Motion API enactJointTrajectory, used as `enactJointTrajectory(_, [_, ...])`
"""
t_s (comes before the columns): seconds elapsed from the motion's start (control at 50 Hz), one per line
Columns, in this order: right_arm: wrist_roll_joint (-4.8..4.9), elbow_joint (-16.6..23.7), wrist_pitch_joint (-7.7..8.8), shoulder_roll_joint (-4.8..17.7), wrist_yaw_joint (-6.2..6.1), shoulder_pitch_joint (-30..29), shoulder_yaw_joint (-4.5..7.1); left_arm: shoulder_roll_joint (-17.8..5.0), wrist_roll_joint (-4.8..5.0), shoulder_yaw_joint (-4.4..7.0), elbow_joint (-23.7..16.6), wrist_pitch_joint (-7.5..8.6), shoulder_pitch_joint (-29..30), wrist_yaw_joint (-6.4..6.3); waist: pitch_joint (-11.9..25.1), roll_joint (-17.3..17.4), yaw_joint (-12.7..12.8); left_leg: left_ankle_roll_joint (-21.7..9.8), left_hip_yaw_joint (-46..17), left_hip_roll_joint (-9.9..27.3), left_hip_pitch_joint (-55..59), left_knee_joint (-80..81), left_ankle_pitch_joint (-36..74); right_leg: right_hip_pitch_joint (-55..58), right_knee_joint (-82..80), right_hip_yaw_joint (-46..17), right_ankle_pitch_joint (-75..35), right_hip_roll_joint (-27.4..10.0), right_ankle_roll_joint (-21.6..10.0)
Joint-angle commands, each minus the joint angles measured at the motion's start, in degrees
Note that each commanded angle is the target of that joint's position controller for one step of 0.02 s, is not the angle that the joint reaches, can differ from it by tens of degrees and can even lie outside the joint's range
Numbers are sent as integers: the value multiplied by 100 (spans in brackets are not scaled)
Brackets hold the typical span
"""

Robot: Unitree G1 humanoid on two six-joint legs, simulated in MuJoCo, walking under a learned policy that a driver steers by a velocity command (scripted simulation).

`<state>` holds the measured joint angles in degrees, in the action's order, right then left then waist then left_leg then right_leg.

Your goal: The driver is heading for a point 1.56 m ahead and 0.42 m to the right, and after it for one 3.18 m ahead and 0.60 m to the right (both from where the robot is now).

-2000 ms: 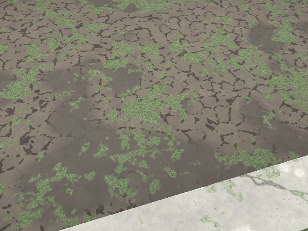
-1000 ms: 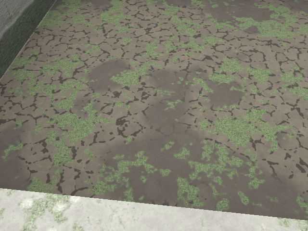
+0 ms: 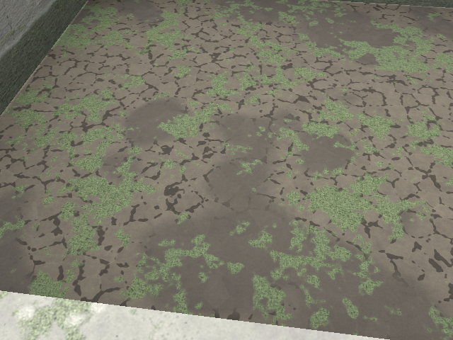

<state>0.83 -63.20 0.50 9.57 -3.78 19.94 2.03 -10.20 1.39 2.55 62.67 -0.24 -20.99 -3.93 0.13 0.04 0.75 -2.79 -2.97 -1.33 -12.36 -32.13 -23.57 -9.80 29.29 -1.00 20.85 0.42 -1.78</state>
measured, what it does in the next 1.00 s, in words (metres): walks ahead: right foot, then left foot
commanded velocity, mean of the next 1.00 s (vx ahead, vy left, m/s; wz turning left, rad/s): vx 0.44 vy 0.00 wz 0.00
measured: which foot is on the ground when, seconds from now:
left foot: down 0.00-0.48, up 0.50-0.96, down 0.98-1.00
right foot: down 0.00-0.10, up 0.12-0.46, down 0.48-1.00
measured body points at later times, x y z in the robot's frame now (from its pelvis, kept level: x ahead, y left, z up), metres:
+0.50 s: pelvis +0.17 -0.01 -0.03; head +0.19 -0.02 +0.42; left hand +0.34 +0.21 -0.14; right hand +0.03 -0.23 -0.17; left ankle +0.00 +0.11 -0.71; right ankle +0.29 -0.09 -0.74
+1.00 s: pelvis +0.31 +0.00 -0.01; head +0.30 +0.02 +0.44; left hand +0.31 +0.23 -0.16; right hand +0.49 -0.21 -0.10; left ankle +0.37 +0.10 -0.74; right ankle +0.29 -0.09 -0.74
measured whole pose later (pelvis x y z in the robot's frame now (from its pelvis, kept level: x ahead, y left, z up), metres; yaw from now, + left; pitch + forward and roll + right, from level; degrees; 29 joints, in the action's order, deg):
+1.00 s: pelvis +0.31 +0.00 -0.01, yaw +1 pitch -1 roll -2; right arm -1.3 -44.0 -0.3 10.5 -1.1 6.7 -0.6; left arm -10.5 -0.2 -0.1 49.4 -1.5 -21.9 -1.7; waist 0.8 0.7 3.9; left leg -2.1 0.8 1.3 -19.9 -32.8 -12.2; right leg -10.5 28.7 5.0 17.6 3.4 -2.9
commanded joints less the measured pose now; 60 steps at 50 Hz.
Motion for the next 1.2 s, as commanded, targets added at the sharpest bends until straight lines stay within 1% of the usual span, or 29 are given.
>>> enactJointTrajectory(0.02, [27,338,283,194,104,-195,21,-1005,49,218,-119,155,-586,29,-1003,-829,110,-146,413,-20,-1344,-560,-94,-256,-1698,-2143,2199,-1478,-1105])
enactJointTrajectory(0.08, [39,45,408,191,171,735,54,-811,99,138,-533,153,378,104,-957,-719,-556,-313,380,133,365,290,238,-1629,-1172,-1498,1230,-1101,-885])
enactJointTrajectory(0.1, [39,-220,425,506,167,1461,162,-629,100,88,-653,180,627,132,-780,-47,-786,-445,-452,503,1175,793,382,-2227,-11,-719,492,-537,-572])
enactJointTrajectory(0.12, [79,-367,417,1303,222,2059,379,-286,47,6,-848,281,690,129,-508,1594,-884,-1008,-2342,1576,1898,1528,737,-3090,2054,350,314,250,-151])
enactJointTrajectory(0.14, [-44,-334,459,1146,280,2142,315,-384,47,34,-869,415,663,138,-458,1347,-819,-1386,-3488,2201,2152,1728,1402,-3807,3278,-178,1033,236,-137])
enactJointTrajectory(0.18, [-81,-115,504,644,337,1638,175,-395,180,62,-750,508,359,221,-465,598,-447,-1261,-2474,2054,2160,1315,2614,-4130,4541,-498,678,-91,-262])
enactJointTrajectory(0.24, [-75,4,353,226,332,1359,-14,-460,126,140,-809,493,669,316,-469,581,-318,-848,-1207,1421,1646,1437,2727,-3873,3807,-171,-326,-498,-291])
enactJointTrajectory(0.3, [-105,-23,303,398,196,1451,-67,-142,49,3,-1178,420,1534,368,-876,559,-410,-788,-731,1190,881,1658,2926,-3317,2150,221,-1148,-485,-51])
enactJointTrajectory(0.38, [-49,-52,289,872,158,1530,33,-233,43,-33,-1413,320,1838,427,-900,751,-360,-817,-494,1279,-102,1633,3434,-1826,1222,600,-1478,-115,-101])
enactJointTrajectory(0.4, [-235,88,284,671,151,1253,-33,-341,-441,-21,-1525,160,1712,427,-923,970,-170,-798,-317,1138,-210,1453,3693,-1579,1145,1036,-1208,103,-222])
enactJointTrajectory(0.44, [-182,159,307,794,113,1223,-4,-512,-385,94,-1215,87,726,358,-459,766,212,-589,-155,1083,-204,404,4931,-309,937,879,-1123,362,-423])
enactJointTrajectory(0.46, [-122,205,275,947,106,1096,34,-665,-343,185,-929,121,-217,342,39,519,701,-444,40,892,-314,-695,5043,672,595,770,-1107,399,-571])
enactJointTrajectory(0.48, [-59,264,291,884,133,1088,31,-1071,-320,316,-724,187,-1161,324,537,105,1122,-237,284,518,-1026,-2419,3683,1764,133,-106,-998,-338,-754])
enactJointTrajectory(0.5, [-27,472,290,130,176,1428,-78,-1502,-296,303,-877,235,-1276,326,1228,-853,692,-86,321,-165,-1823,-4663,-817,2289,-576,-2541,-787,-2111,-1052])
enactJointTrajectory(0.52, [-55,657,219,499,187,1326,48,-1549,-32,368,-891,138,-821,322,1267,-962,637,-145,-387,-381,-2392,-5148,-365,1751,-1471,-3746,230,-2309,-1483])
enactJointTrajectory(0.54, [-50,861,153,763,174,927,125,-1142,-37,267,-1048,109,-57,334,364,-867,365,-132,-244,-34,-2759,-5265,93,1055,-1570,-3158,732,-2177,-1478])
enactJointTrajectory(0.56, [-72,955,109,709,168,676,123,-773,-151,169,-1099,158,214,379,-10,-613,295,-142,-132,108,-2690,-5171,326,365,-1628,-2562,506,-1946,-1446])
enactJointTrajectory(0.6, [-159,906,-66,543,113,868,137,-544,-323,73,-1060,304,294,362,-235,-403,-98,-78,-154,297,-2006,-4568,398,-691,-1680,-1758,-494,-1600,-1177])
enactJointTrajectory(0.66, [-126,1139,-305,442,112,520,149,-617,-225,-3,-1046,450,202,320,-280,-358,-382,-43,-81,269,-1499,-3729,627,-1340,-1550,-1018,-1769,-1294,-1020])
enactJointTrajectory(0.76, [-225,1639,-400,430,179,-606,70,-658,-150,-88,-1153,415,-161,292,-202,-443,-278,172,-17,349,-1906,-2165,1525,-849,-1541,-891,-1614,-1228,-987])
enactJointTrajectory(0.84, [-200,1912,-281,561,296,-1257,-1,-918,-194,-48,-1263,207,-451,318,-47,-525,50,211,296,258,-1612,-1473,1206,-461,-1484,-893,-1668,-1196,-914])
enactJointTrajectory(0.9, [-161,2181,-156,479,306,-1567,-123,-555,-195,-153,-1440,27,-348,281,-226,-556,207,212,265,394,-1541,-762,965,-198,-1355,-785,-1852,-1111,-922])
enactJointTrajectory(0.94, [-181,2223,-48,526,313,-1358,-157,-714,-235,-113,-1478,-56,-443,247,-47,-552,232,106,476,271,-1165,-454,445,23,-1052,-854,-2143,-1166,-991])
enactJointTrajectory(1.0, [-284,1978,42,588,192,-160,-175,-744,-109,-109,-1738,-159,-6,139,411,33,-225,-173,148,490,836,348,1891,-600,9,-540,-2259,-724,-616])
enactJointTrajectory(1.02, [-124,1981,9,1042,192,-229,-41,-314,-122,-251,-2053,-140,149,172,389,1379,-174,-546,-663,1075,1098,690,2523,-1406,757,260,-841,82,-213])
enactJointTrajectory(1.04, [-52,2061,-45,1114,245,-74,-16,-529,-231,-205,-2223,-172,516,126,186,1676,-556,-952,-1613,1748,1111,1185,2916,-2082,1528,299,708,378,-78])
enactJointTrajectory(1.08, [-99,2300,-35,798,274,-342,-131,-680,-187,-72,-2285,-207,679,101,140,738,-433,-1171,-1441,1832,767,1135,4159,-2294,2853,-477,940,521,220])
enactJointTrajectory(1.12, [-93,2444,63,715,245,-786,-180,-569,-155,-62,-2396,-227,595,123,358,675,-27,-1029,-925,1618,420,1203,4748,-1951,2993,-708,463,390,404])
enactJointTrajectory(1.2, [-109,2666,174,491,334,-1185,-321,-378,-289,-135,-2595,-449,840,156,656,593,222,-726,-362,1206,111,1155,4805,-1208,2113,-526,-55,269,576])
